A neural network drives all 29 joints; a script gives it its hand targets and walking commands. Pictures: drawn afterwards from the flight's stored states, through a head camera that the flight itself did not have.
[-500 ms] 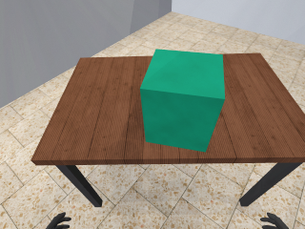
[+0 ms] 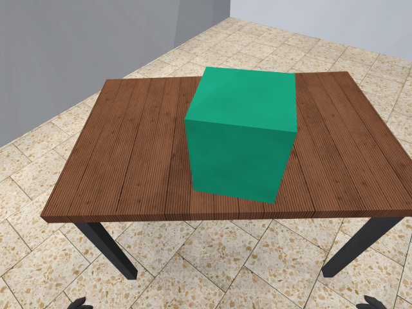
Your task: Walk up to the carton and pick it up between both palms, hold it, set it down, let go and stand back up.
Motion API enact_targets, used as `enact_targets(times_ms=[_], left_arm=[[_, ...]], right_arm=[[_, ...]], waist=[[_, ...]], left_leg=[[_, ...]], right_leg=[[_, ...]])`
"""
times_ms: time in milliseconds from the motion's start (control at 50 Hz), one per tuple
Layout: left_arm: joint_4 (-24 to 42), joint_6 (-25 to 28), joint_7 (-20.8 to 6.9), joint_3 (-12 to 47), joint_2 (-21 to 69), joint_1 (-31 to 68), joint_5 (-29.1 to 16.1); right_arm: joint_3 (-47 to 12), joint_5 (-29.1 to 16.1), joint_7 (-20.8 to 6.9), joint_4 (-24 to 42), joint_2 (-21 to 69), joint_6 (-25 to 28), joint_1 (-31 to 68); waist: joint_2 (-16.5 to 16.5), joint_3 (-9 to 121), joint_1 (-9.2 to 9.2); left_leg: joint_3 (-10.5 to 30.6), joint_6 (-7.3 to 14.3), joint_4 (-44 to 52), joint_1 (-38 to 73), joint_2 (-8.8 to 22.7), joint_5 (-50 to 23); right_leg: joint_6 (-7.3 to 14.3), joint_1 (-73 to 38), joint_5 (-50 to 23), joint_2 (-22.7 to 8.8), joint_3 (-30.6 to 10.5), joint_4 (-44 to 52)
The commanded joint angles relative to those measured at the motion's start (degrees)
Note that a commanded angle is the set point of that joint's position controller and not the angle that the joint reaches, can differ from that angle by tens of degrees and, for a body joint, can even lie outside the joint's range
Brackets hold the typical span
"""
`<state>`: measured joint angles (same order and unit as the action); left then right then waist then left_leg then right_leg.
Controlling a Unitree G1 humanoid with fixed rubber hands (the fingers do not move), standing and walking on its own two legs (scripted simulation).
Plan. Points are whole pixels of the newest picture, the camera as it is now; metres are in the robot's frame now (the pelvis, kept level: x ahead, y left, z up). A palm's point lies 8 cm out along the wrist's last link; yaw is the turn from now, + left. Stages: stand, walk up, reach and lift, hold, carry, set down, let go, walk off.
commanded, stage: stand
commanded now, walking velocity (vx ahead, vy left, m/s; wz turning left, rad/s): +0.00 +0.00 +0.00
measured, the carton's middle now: (240, 136) +0.49 -0.05 +0.04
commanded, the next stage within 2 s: none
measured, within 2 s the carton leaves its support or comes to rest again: neither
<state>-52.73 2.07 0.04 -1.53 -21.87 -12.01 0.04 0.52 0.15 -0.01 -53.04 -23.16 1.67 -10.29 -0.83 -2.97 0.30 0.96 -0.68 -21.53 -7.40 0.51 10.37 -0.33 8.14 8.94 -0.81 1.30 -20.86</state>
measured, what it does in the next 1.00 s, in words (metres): stands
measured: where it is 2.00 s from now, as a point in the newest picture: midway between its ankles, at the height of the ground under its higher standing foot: outside the picture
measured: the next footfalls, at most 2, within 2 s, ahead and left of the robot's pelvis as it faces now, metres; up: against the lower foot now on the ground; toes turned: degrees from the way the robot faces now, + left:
none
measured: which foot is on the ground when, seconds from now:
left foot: down 0.00-1.00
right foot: down 0.00-1.00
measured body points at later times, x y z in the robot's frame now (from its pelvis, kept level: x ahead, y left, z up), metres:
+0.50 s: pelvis +0.00 +0.00 +0.00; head +0.01 -0.01 +0.45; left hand +0.09 +0.31 -0.11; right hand +0.09 -0.32 -0.12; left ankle +0.02 +0.13 -0.75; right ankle +0.03 -0.12 -0.75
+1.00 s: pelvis +0.02 +0.00 +0.00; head +0.02 -0.01 +0.45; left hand +0.11 +0.31 -0.11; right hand +0.09 -0.32 -0.12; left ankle +0.02 +0.13 -0.75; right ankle +0.03 -0.12 -0.75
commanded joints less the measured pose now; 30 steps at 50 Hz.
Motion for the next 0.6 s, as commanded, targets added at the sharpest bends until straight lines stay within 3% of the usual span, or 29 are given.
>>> enact_targets(times_ms=[0, 20, 60, 100, 120, 240, 280, 360, 380, 440, 580], left_arm=[[2.2, 0.6, 0.2, -2.2, -10.5, 1.6, -0.1], [2.0, 0.6, 0.3, -2.2, -10.2, 1.4, 0.0], [1.7, 0.6, 0.2, -1.9, -9.7, 2.0, 0.0], [1.3, 0.4, 0.3, -2.0, -9.7, 1.9, 0.0], [1.4, 0.4, 0.1, -2.0, -9.3, 1.6, 0.0], [0.3, 0.4, 0.4, -2.1, -9.9, 1.6, 0.2], [0.5, 0.2, 0.3, -2.2, -9.5, 1.9, 0.0], [-0.1, 0.5, 0.5, -2.2, -9.5, 2.0, -0.1], [-0.1, 0.3, 0.5, -2.2, -9.7, 1.6, -0.1], [-0.5, 0.3, 0.4, -2.4, -10.2, 1.9, -0.1], [-1.1, 0.3, 0.5, -2.3, -9.8, 2.2, -0.1]], right_arm=[[1.8, 0.0, 0.4, 1.9, -8.7, 0.6, 1.1], [1.8, 0.0, 0.4, 2.0, -8.8, 0.5, 1.0], [1.7, -0.2, 0.5, 1.8, -8.4, 0.6, 1.3], [1.6, -0.1, 0.5, 1.3, -8.5, 0.6, 1.1], [1.8, 0.0, 0.6, 1.2, -9.2, 0.7, 1.1], [1.6, 0.0, 0.6, 0.6, -8.9, 0.6, 1.5], [1.8, -0.3, 0.8, 0.4, -9.4, 0.8, 0.9], [1.5, -0.1, 0.7, 0.4, -8.5, 0.7, 1.2], [1.7, 0.0, 0.7, -0.1, -9.3, 0.6, 0.6], [1.5, -0.1, 0.9, -0.5, -8.7, 0.7, 0.3], [1.5, -0.4, 1.0, -0.4, -8.9, 0.4, 0.5]], waist=[[0.4, 0.9, -0.31], [-1.0, 0.6, 0.03], [0.6, 0.1, -0.73], [1.4, 0.7, -0.28], [-0.4, 0.4, -0.20], [1.5, 0.9, 0.21], [0.2, 1.4, -0.14], [1.1, 0.9, -0.11], [-0.4, 1.7, 0.19], [1.4, 1.4, -0.22], [0.4, 0.7, -0.28]], left_leg=[[5.4, 1.8, 4.9, -1.7, 5.9, 2.4], [5.4, 1.9, 4.8, -2.5, 6.1, 2.4], [5.3, 1.8, 5.0, -1.9, 6.1, 2.2], [5.7, 1.9, 5.3, -2.3, 6.2, 3.0], [5.1, 2.0, 5.2, -2.6, 6.1, 2.7], [5.2, 1.8, 5.4, -2.5, 6.3, 2.3], [5.0, 1.7, 5.4, -1.7, 6.4, 2.4], [5.2, 1.7, 5.5, -2.0, 6.5, 1.2], [4.6, 1.8, 5.5, -1.9, 6.3, 1.0], [5.2, 1.8, 5.2, -0.5, 6.7, 0.4], [4.6, 1.8, 5.5, -1.0, 6.7, 0.2]], right_leg=[[1.8, 0.3, 1.6, -6.4, -6.9, 4.6], [2.1, 0.1, 1.4, -6.8, -7.4, 4.8], [1.9, 1.1, 0.2, -6.5, -7.0, 4.5], [1.9, 0.3, 2.1, -6.4, -7.0, 5.3], [2.0, 0.3, 1.8, -6.5, -7.4, 5.2], [1.9, -0.6, 0.8, -6.7, -7.0, 5.1], [2.0, 0.1, 0.4, -6.6, -7.4, 5.0], [1.9, 0.3, 1.3, -6.5, -7.3, 5.2], [2.0, -0.8, 0.2, -6.7, -7.4, 5.1], [1.9, 0.4, -0.1, -6.4, -7.2, 5.2], [1.9, 0.1, -2.8, -6.6, -7.6, 5.2]])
